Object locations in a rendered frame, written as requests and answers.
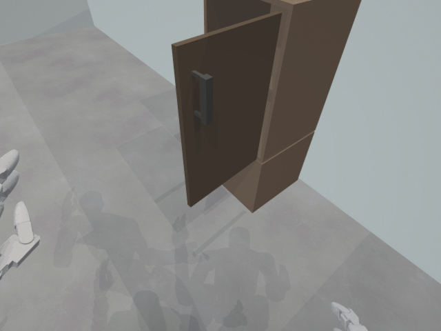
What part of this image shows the cupboard door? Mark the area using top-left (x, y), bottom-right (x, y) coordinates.
top-left (172, 11), bottom-right (282, 207)

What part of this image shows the robot left hand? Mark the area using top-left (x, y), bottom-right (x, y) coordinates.
top-left (0, 150), bottom-right (40, 280)

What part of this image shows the robot right hand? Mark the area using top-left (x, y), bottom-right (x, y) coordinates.
top-left (330, 302), bottom-right (368, 331)

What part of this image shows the handle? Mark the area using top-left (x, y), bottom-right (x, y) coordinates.
top-left (192, 70), bottom-right (213, 126)

